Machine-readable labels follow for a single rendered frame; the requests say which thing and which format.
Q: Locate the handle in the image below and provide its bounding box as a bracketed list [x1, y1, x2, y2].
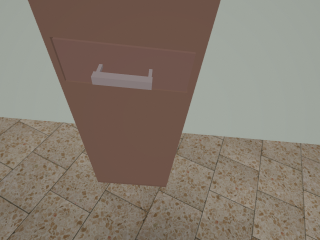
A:
[91, 64, 153, 90]

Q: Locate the drawer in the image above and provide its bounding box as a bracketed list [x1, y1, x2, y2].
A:
[52, 37, 196, 92]

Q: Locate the cabinet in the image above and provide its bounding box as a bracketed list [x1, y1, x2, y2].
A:
[28, 0, 221, 187]

